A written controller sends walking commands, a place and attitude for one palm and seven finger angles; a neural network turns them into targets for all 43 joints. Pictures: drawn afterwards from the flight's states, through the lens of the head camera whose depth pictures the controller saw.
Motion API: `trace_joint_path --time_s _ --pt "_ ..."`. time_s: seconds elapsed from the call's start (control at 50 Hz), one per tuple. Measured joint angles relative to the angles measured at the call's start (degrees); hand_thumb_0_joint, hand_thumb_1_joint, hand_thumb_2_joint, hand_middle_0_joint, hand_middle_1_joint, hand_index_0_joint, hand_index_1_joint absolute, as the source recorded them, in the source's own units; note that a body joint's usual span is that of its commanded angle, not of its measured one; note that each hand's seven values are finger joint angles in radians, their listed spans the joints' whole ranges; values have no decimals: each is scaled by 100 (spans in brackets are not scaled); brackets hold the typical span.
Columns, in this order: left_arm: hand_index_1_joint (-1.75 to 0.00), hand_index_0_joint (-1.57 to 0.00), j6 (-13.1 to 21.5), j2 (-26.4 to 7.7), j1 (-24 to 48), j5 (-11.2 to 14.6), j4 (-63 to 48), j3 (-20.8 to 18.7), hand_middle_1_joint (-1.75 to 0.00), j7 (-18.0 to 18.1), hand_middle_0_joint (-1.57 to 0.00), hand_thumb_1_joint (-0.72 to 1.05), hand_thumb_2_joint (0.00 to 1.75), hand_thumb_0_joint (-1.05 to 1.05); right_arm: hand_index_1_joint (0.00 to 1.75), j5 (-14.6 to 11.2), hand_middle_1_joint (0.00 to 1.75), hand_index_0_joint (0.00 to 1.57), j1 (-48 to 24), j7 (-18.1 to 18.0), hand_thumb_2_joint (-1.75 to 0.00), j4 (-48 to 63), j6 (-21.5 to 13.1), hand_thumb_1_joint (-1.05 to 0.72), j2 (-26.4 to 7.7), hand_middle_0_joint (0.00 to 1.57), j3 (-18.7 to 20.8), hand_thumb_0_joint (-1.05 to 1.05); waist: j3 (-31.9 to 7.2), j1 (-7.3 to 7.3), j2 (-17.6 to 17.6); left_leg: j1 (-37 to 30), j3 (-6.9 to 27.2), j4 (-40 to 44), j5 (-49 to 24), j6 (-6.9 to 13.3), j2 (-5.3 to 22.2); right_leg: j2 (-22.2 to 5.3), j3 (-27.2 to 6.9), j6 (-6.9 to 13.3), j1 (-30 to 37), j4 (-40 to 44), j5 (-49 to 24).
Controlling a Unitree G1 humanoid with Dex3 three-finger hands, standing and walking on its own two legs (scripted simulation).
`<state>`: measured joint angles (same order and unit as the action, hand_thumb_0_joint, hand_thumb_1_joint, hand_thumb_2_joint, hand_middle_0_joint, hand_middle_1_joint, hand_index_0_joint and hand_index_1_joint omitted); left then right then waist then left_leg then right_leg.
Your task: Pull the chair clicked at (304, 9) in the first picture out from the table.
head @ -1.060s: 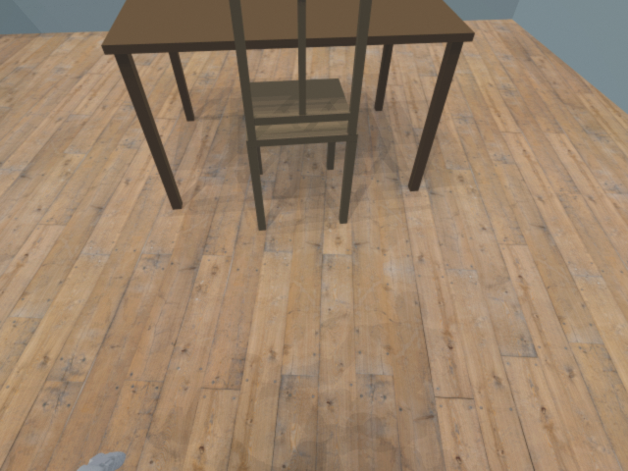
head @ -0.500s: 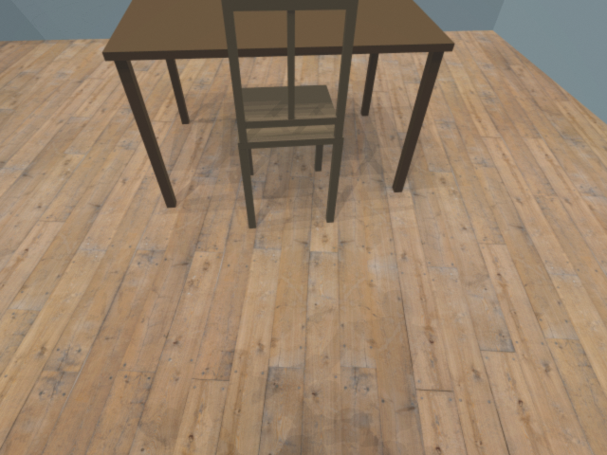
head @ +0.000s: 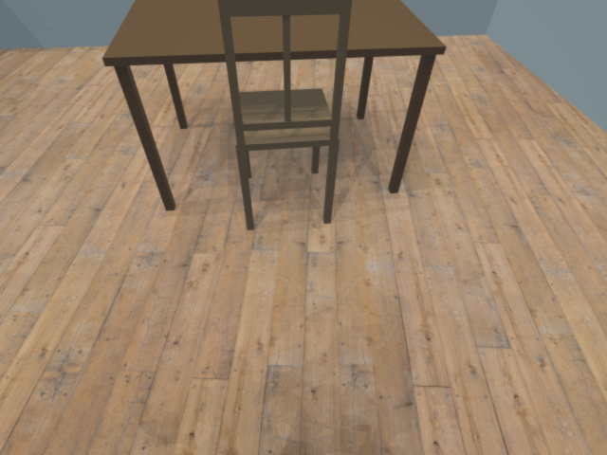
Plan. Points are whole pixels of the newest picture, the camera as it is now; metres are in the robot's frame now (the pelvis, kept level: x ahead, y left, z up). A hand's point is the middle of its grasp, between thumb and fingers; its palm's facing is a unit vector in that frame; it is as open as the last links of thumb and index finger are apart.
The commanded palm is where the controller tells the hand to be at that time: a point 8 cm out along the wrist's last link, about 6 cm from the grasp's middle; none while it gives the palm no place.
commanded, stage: look at it before walking up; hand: left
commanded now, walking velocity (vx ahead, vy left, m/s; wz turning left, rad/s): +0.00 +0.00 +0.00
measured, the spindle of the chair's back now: (287, 73) +1.21 +0.12 -0.06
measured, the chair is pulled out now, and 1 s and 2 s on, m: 0.00 0.00 0.00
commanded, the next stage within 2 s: walk to a spot facing it in 0.48 s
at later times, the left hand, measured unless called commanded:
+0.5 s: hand out of the picture +0.06 +0.25 -0.16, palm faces -0.03 -0.94 -0.33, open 7.4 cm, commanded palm none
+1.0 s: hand out of the picture +0.10 +0.16 -0.19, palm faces -0.09 -0.97 -0.22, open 7.4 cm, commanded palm none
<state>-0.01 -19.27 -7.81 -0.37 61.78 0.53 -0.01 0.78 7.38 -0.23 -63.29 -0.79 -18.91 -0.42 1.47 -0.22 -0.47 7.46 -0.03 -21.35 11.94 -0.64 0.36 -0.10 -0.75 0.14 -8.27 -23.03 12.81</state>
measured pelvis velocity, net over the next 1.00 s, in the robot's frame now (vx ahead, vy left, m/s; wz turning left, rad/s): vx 0.07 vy -0.03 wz -0.16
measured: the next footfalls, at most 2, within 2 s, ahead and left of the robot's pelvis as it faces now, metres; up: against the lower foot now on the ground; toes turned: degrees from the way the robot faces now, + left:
left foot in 1.36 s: +0.41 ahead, +0.05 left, +0.00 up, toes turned -11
right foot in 1.94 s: +0.50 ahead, -0.26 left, +0.00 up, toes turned -45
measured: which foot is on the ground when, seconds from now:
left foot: down 0.00-0.92, up 0.94-1.00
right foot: down 0.00-1.00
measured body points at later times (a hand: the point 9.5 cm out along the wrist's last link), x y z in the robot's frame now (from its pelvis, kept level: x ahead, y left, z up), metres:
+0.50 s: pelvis +0.00 +0.00 +0.00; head +0.01 +0.00 +0.45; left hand +0.07 +0.30 -0.13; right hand +0.07 -0.29 -0.13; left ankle +0.00 +0.13 -0.74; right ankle +0.00 -0.12 -0.74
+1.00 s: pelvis +0.07 -0.03 -0.02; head +0.09 -0.04 +0.43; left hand +0.10 +0.21 -0.17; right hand +0.03 -0.28 -0.18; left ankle +0.01 +0.11 -0.70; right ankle +0.04 -0.11 -0.75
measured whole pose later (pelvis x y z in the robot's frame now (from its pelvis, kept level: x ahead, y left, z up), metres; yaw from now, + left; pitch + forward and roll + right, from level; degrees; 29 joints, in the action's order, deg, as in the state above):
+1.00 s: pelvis +0.07 -0.03 -0.02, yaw -9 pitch -1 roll +0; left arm 2.0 -10.8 -19.8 -0.8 57.9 -2.0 -1.2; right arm 1.2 17.7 0.0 -62.2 0.1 -13.0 1.8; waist 2.5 1.4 1.7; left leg 17.9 -4.4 -57.7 27.5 -1.1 5.9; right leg 1.4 4.6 3.6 -14.7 -37.4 21.2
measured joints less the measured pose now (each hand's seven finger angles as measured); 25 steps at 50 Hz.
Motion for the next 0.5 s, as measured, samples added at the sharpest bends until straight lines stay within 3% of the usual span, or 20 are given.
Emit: trace_joint_path --time_s 0.5 --pt "-30 -20 9 -25 -80 -9 73 1 -30 -2 -20 90 90 1 30 -13 30 20 -25 9 -90 -48 3 -90 -18 21 3 0 65 23 2 30 -8 59 -47 8 -3 -4 -9 -12 -26 73 -57"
